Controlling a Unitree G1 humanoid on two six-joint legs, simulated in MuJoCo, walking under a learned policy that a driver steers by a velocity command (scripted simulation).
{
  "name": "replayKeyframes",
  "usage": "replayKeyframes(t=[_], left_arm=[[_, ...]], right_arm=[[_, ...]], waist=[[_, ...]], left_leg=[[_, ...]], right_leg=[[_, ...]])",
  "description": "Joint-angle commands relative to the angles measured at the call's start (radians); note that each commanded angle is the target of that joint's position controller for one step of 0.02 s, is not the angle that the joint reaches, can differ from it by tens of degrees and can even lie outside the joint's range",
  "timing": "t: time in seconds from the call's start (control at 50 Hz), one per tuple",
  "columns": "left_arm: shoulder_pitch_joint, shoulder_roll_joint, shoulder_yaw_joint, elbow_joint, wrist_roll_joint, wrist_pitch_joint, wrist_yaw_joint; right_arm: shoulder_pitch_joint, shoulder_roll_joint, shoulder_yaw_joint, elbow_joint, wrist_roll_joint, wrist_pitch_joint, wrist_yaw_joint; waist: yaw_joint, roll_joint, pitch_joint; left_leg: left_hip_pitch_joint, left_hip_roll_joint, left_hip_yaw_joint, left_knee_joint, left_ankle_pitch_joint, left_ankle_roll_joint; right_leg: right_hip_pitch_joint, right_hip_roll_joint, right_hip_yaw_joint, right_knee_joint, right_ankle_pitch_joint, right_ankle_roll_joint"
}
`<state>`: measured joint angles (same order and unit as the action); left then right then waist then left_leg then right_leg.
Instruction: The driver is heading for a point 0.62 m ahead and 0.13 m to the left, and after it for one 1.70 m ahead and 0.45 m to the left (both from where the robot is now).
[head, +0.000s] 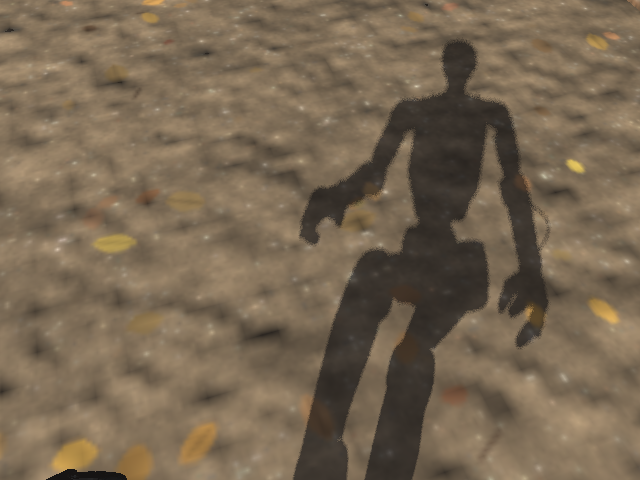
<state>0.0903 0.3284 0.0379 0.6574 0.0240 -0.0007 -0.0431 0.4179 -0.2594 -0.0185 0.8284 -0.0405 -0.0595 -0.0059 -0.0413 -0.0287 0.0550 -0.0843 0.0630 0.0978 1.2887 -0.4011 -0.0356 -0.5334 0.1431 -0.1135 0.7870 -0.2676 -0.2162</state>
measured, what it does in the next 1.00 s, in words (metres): walks ahead, turning left: left foot, then right foot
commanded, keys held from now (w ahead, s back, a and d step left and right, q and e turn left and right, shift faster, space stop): w+e+shift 0.16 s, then w+shift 0.02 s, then w+q+shift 0.24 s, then q+shift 0.58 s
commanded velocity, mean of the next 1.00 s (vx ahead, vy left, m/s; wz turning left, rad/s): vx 0.64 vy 0.00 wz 0.20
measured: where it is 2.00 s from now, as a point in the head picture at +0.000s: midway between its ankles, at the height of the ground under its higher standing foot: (285, 316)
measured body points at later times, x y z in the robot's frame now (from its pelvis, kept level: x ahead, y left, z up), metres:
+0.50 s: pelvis +0.47 +0.05 +0.04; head +0.49 +0.06 +0.49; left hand +0.64 +0.31 -0.07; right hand +0.48 -0.24 -0.07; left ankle +0.52 +0.13 -0.69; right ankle +0.34 -0.04 -0.58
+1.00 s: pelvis +0.74 +0.02 +0.05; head +0.79 +0.04 +0.49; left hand +0.83 +0.33 -0.05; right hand +0.99 -0.22 -0.04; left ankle +0.73 +0.15 -0.62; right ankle +0.85 -0.07 -0.69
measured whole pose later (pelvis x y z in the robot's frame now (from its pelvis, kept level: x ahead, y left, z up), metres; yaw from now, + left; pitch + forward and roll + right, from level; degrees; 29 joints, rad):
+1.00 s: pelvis +0.74 +0.02 +0.05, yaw +19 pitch +1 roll -2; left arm 0.07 0.27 0.05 0.69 0.02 -0.02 0.03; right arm 0.18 -0.36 -0.09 0.60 0.02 0.05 -0.04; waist 0.00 0.02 0.09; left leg -0.61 0.06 -0.01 1.11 -0.39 -0.10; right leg -0.33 0.00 -0.08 0.38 -0.08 -0.03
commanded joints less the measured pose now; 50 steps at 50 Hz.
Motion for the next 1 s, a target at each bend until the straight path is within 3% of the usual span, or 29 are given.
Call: replayKeyframes(t=[0.02,0.04,0.1,0.18,0.22,0.26,0.3,0.34,0.36,0.38,0.4,0.42,0.44,0.46,0.48,0.54,0.56,0.62,0.66,0.72,0.74,0.76,0.78,0.8,0.84,0.86,0.9,0.94,1.0], left_arm=[[0.286,0.236,0.092,0.028,-0.001,0.01,0.043],[0.257,0.207,0.084,0.041,-0.003,-0.006,0.048],[0.215,0.15,0.057,0.044,-0.011,-0.05,0.048],[0.204,0.156,0.067,0.049,-0.014,-0.077,0.036],[0.26,0.138,0.063,0.081,-0.032,-0.092,0.028],[0.327,0.141,0.06,0.113,-0.032,-0.099,0.026],[0.35,0.181,0.064,0.134,-0.015,-0.098,0.034],[0.321,0.216,0.07,0.145,0.022,-0.081,0.047],[0.265,0.19,0.063,0.136,0.035,-0.075,0.053],[0.33,0.056,0.028,0.082,0.003,-0.085,0.047],[0.351,0.039,0.009,0.063,0.011,-0.107,0.033],[0.248,0.069,0.005,0.047,0.02,-0.108,0.039],[0.161,0.089,0.0,0.036,0.029,-0.114,0.036],[0.11,0.085,-0.003,0.017,0.037,-0.113,0.034],[0.098,0.068,-0.009,-0.007,0.047,-0.102,0.033],[0.092,0.039,-0.029,-0.04,0.04,-0.071,0.032],[0.02,0.05,-0.017,-0.07,-0.026,-0.106,0.037],[-0.129,0.017,-0.028,-0.11,-0.008,-0.131,0.036],[-0.155,0.026,-0.014,-0.125,-0.017,-0.128,0.036],[-0.103,0.071,0.014,-0.13,-0.023,-0.122,0.046],[0.001,0.078,0.024,-0.103,-0.013,-0.121,0.054],[0.158,0.104,0.029,-0.069,0.001,-0.114,0.063],[0.17,0.102,0.013,-0.087,0.034,-0.096,0.063],[0.142,0.112,0.031,-0.068,-0.007,-0.076,0.054],[-0.008,0.003,0.011,-0.115,-0.017,-0.048,0.069],[-0.042,0.004,0.008,-0.114,-0.01,-0.037,0.073],[-0.074,0.03,0.022,-0.079,0.003,-0.032,0.075],[-0.056,0.053,0.039,-0.045,0.003,-0.039,0.075],[-0.084,0.083,0.057,-0.028,-0.007,-0.034,0.079]], right_arm=[[-0.167,-0.191,-0.024,-0.232,0.004,-0.067,0.001],[-0.184,-0.178,-0.019,-0.225,-0.01,-0.06,-0.002],[-0.15,-0.154,-0.013,-0.218,-0.037,0.002,-0.001],[-0.369,-0.075,0.018,-0.307,-0.006,0.007,0.023],[-0.378,-0.062,0.023,-0.288,0.008,-0.002,0.035],[-0.416,-0.089,0.013,-0.283,0.01,-0.004,0.036],[-0.385,-0.135,-0.011,-0.269,0.007,-0.005,0.026],[-0.112,-0.191,-0.048,-0.191,0.02,-0.005,0.007],[0.113,-0.235,-0.068,-0.129,0.018,0.0,-0.007],[0.209,-0.353,-0.099,-0.107,-0.009,-0.001,-0.012],[0.145,-0.313,-0.095,-0.091,0.011,0.009,0.013],[0.003,-0.249,-0.088,-0.12,0.016,0.007,0.024],[-0.03,-0.198,-0.079,-0.121,0.026,0.004,0.029],[-0.029,-0.172,-0.07,-0.103,0.025,0.0,0.029],[-0.017,-0.147,-0.057,-0.078,0.029,-0.005,0.025],[-0.007,-0.186,-0.064,-0.053,0.041,-0.023,0.028],[-0.095,-0.165,-0.063,-0.108,0.081,-0.046,0.013],[-0.054,-0.242,-0.096,-0.091,0.085,-0.019,-0.02],[0.022,-0.219,-0.097,-0.063,0.08,0.008,-0.033],[-0.04,-0.187,-0.103,-0.099,0.08,0.032,-0.048],[-0.09,-0.176,-0.103,-0.129,0.082,0.037,-0.047],[-0.075,-0.107,-0.082,-0.161,0.061,0.042,-0.041],[0.152,-0.009,-0.05,-0.153,0.056,0.046,-0.034],[0.259,-0.119,-0.05,-0.15,0.072,0.059,-0.019],[0.044,-0.225,-0.092,-0.169,0.076,0.091,-0.033],[-0.014,-0.23,-0.101,-0.186,0.071,0.105,-0.043],[-0.053,-0.165,-0.089,-0.227,0.067,0.115,-0.042],[-0.086,-0.106,-0.073,-0.257,0.063,0.107,-0.039],[-0.114,-0.118,-0.073,-0.269,0.063,0.106,-0.021]], waist=[[0.124,0.063,-0.128],[0.073,0.12,-0.058],[-0.017,0.127,0.003],[0.028,0.056,0.049],[0.072,0.033,0.01],[0.116,0.027,0.01],[0.102,0.003,-0.037],[-0.05,-0.039,-0.177],[-0.173,-0.025,-0.249],[-0.129,0.263,-0.357],[-0.056,0.37,-0.351],[-0.029,0.203,-0.18],[-0.026,0.056,-0.104],[-0.004,0.003,-0.04],[0.033,0.006,-0.003],[0.079,0.049,-0.019],[0.078,0.061,-0.015],[0.02,0.068,-0.074],[-0.001,0.099,-0.099],[0.049,0.141,-0.13],[0.108,0.129,-0.189],[0.143,0.033,-0.338],[0.042,-0.2,-0.488],[0.011,-0.255,-0.588],[0.041,-0.042,-0.321],[0.035,-0.023,-0.233],[0.002,-0.055,-0.121],[0.008,-0.076,-0.137],[0.001,-0.069,-0.198]], left_leg=[[-0.81,0.004,-0.183,0.226,0.044,0.013],[-0.736,0.032,-0.181,0.142,0.031,0.002],[-0.562,0.078,-0.177,-0.065,-0.055,-0.044],[-0.38,0.057,-0.118,-0.477,0.336,-0.044],[-0.268,0.035,-0.081,-0.62,0.563,-0.001],[-0.309,0.018,-0.06,-0.716,0.581,0.045],[-0.311,-0.044,-0.021,-0.744,0.433,0.095],[-0.098,-0.116,0.007,-0.743,0.24,0.136],[0.147,-0.06,-0.046,-0.709,0.158,0.165],[0.413,0.187,-0.532,-0.763,-0.131,0.3],[0.458,0.249,-1.033,-1.028,-0.217,0.354],[0.338,0.241,-0.927,-1.041,-0.258,0.36],[0.197,0.215,-0.789,-1.027,-0.036,0.347],[0.08,0.17,-0.68,-1.017,0.214,0.328],[-0.004,0.131,-0.6,-1.009,0.462,0.319],[-0.118,0.055,-0.441,-1.004,0.951,0.304],[-0.14,0.039,-0.438,-1.028,0.869,0.304],[-0.233,-0.048,-0.388,-1.002,0.764,0.203],[-0.229,-0.068,-0.434,-0.956,0.644,0.137],[-0.193,-0.102,-0.492,-0.781,0.598,0.08],[-0.196,-0.14,-0.47,-0.638,0.593,0.048],[-0.293,-0.179,-0.405,-0.341,0.249,0.01],[-0.483,-0.267,-0.363,-0.048,-0.434,-0.014],[-0.526,-0.14,-0.309,0.146,-0.333,-0.033],[-0.603,-0.055,-0.217,0.135,-0.13,-0.07],[-0.587,-0.034,-0.198,0.123,-0.086,-0.082],[-0.52,0.001,-0.166,-0.002,-0.061,-0.077],[-0.506,0.018,-0.142,-0.109,-0.029,-0.073],[-0.428,0.051,-0.139,-0.252,0.096,-0.048]], right_leg=[[0.753,-0.372,0.861,-0.546,-0.107,-0.214],[0.595,-0.325,0.781,-0.55,-0.002,-0.189],[0.284,-0.231,0.607,-0.57,0.144,-0.172],[0.087,-0.117,0.474,-0.624,0.197,-0.095],[0.152,-0.14,0.433,-0.655,0.319,-0.055],[0.35,-0.182,0.409,-0.649,0.445,-0.022],[0.553,-0.222,0.364,-0.525,0.816,0.014],[0.618,-0.236,0.301,-0.181,1.103,0.055],[0.448,-0.202,0.256,0.128,0.985,0.074],[0.097,-0.053,0.175,0.61,0.36,0.137],[-0.156,0.021,0.21,0.679,-0.163,0.142],[-0.258,-0.087,0.236,0.678,-0.064,0.129],[-0.22,-0.131,0.229,0.606,-0.005,0.141],[-0.178,-0.15,0.215,0.53,-0.011,0.157],[-0.144,-0.158,0.207,0.476,-0.038,0.183],[-0.049,-0.148,0.151,0.258,-0.063,0.24],[-0.056,-0.125,0.179,0.124,-0.021,0.255],[0.153,-0.03,0.142,-0.231,0.286,0.262],[0.259,0.001,0.174,-0.318,0.439,0.256],[0.371,-0.038,0.233,-0.393,0.467,0.235],[0.489,-0.076,0.233,-0.44,0.536,0.221],[0.737,-0.268,0.356,-0.342,0.758,0.152],[0.952,-0.585,0.661,-0.231,1.212,-0.024],[0.937,-0.711,0.838,-0.266,0.906,-0.137],[0.656,-0.509,0.571,-0.385,0.449,-0.06],[0.523,-0.454,0.487,-0.423,0.427,-0.036],[0.324,-0.394,0.342,-0.481,0.469,-0.014],[0.326,-0.405,0.273,-0.502,0.587,-0.036],[0.336,-0.436,0.197,-0.513,0.528,-0.04]])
